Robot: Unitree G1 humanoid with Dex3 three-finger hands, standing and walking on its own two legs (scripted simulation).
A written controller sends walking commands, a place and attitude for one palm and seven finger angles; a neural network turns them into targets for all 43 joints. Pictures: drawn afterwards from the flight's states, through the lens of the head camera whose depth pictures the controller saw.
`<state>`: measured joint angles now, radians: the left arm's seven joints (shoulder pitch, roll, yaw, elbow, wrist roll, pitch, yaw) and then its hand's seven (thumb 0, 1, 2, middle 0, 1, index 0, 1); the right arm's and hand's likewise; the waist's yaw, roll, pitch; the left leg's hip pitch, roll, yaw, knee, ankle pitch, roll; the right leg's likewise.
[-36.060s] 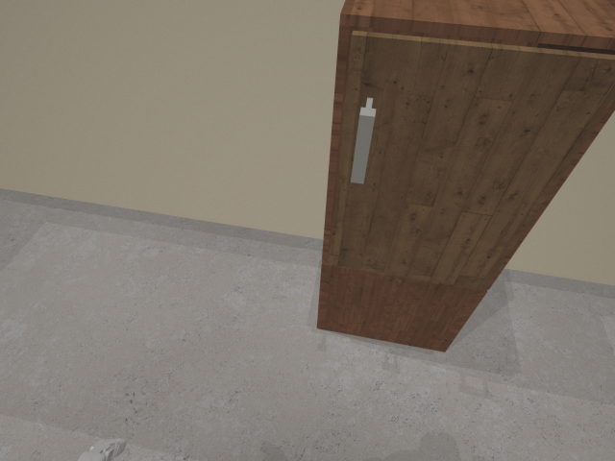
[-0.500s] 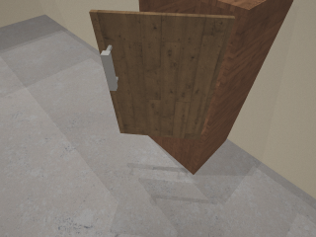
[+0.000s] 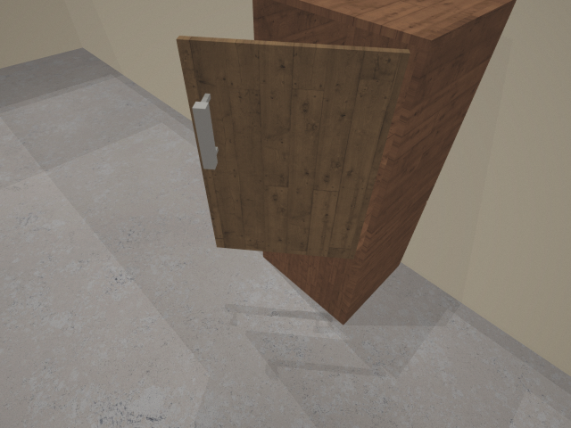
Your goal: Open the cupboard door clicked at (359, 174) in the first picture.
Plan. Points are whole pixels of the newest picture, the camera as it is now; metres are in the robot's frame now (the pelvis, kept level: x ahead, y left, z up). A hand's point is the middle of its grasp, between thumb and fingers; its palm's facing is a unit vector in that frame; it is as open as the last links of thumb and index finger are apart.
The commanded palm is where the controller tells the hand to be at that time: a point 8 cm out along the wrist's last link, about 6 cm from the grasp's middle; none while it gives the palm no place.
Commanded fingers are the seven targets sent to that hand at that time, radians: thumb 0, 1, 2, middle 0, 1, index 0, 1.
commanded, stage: look again from close up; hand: left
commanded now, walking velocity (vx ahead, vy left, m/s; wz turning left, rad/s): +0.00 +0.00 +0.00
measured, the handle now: (208, 131) +0.64 +0.19 +0.08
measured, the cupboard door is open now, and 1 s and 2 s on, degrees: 40 40 40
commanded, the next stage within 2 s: shuffle to correct the standing spot in 0.58 s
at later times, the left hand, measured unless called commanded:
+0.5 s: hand out of the picture +0.00 +0.16 -0.17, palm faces +0.03 -0.99 -0.16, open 7.4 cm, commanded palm none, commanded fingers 0.00 0.90 0.90 -0.20 -0.30 -0.20 -0.30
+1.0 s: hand out of the picture +0.02 +0.18 -0.18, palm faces +0.07 -0.99 -0.15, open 7.4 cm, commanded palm none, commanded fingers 0.00 0.90 0.90 -0.20 -0.30 -0.20 -0.30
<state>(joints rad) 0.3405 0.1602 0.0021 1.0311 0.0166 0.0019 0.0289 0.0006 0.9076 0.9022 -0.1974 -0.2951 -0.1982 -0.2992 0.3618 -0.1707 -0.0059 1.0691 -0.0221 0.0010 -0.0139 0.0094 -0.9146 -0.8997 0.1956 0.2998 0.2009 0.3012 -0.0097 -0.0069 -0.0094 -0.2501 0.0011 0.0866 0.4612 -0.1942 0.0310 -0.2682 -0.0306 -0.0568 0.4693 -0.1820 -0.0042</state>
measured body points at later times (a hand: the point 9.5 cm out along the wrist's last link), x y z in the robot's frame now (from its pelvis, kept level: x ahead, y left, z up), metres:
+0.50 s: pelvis +0.01 +0.00 +0.00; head +0.01 +0.00 +0.45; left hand +0.00 +0.21 -0.16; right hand +0.01 -0.22 -0.16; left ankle +0.04 +0.10 -0.74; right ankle +0.05 -0.12 -0.74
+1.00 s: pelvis +0.05 +0.02 +0.00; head +0.04 +0.04 +0.45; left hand +0.02 +0.23 -0.17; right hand +0.02 -0.21 -0.15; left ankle +0.04 +0.10 -0.74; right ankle +0.05 -0.12 -0.74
